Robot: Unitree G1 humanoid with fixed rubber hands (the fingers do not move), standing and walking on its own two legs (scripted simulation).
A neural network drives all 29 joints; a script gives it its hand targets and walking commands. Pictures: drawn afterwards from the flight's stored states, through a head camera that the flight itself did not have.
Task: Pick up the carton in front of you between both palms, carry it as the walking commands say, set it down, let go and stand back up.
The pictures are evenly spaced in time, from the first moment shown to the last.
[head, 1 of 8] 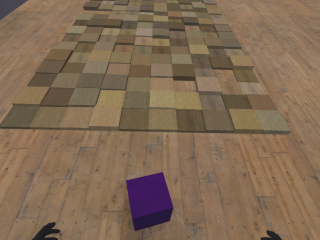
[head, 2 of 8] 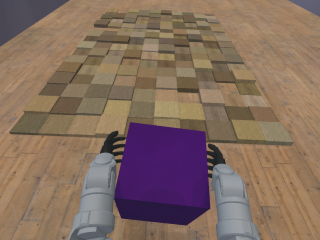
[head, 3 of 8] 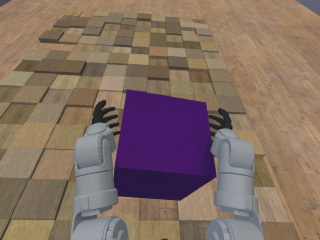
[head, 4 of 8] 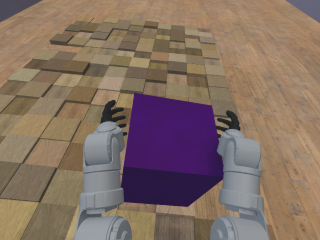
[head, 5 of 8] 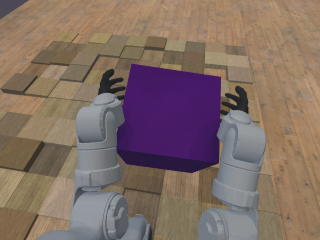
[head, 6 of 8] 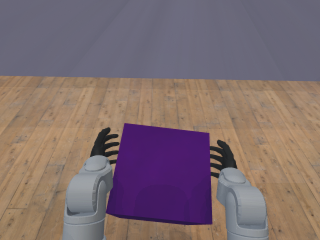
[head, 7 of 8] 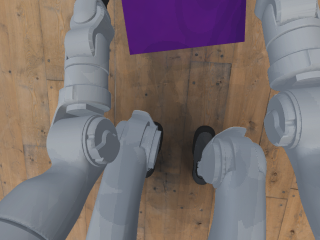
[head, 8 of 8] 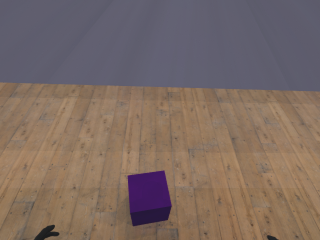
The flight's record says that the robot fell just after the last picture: no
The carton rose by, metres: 0.78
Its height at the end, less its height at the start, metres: +0.00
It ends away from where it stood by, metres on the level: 6.98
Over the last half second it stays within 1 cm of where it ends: yes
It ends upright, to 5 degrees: yes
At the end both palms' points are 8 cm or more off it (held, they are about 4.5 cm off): yes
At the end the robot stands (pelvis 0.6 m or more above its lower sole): yes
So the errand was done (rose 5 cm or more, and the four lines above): yes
